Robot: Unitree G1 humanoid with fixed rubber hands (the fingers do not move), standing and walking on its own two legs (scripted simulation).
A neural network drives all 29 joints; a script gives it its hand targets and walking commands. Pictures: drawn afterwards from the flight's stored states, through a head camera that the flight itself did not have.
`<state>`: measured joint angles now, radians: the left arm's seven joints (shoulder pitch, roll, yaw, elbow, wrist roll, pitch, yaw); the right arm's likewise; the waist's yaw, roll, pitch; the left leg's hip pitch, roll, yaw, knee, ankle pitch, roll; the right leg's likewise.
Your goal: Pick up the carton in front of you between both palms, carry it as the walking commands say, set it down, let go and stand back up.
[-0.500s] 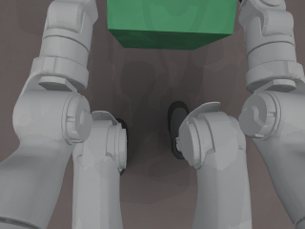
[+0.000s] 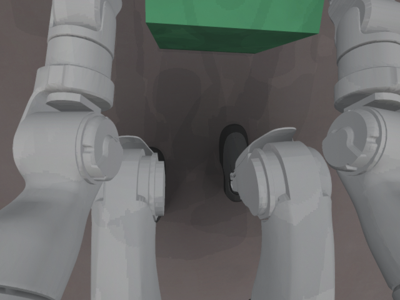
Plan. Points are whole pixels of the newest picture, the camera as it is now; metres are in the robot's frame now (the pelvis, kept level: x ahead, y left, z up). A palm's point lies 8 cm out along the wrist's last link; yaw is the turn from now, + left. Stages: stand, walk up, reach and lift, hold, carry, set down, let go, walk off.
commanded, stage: set down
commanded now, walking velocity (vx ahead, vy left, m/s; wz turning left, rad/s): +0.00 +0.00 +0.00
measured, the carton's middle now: out of the picture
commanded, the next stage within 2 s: let go in 1.36 s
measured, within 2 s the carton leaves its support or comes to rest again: neither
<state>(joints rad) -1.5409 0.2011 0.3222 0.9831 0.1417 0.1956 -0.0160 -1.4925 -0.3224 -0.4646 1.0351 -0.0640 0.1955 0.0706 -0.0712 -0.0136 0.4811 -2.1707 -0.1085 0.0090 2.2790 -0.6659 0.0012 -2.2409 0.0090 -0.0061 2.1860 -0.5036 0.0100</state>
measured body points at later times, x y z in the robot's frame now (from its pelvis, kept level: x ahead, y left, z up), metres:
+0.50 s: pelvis +0.01 +0.00 +0.01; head +0.37 -0.02 +0.27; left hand +0.61 +0.12 -0.13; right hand +0.56 -0.25 -0.13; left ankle +0.10 +0.10 -0.33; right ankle +0.14 -0.12 -0.33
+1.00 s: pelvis +0.02 -0.01 +0.14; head +0.36 -0.02 +0.44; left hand +0.61 +0.13 +0.03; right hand +0.56 -0.26 +0.03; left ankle +0.09 +0.10 -0.33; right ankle +0.14 -0.12 -0.33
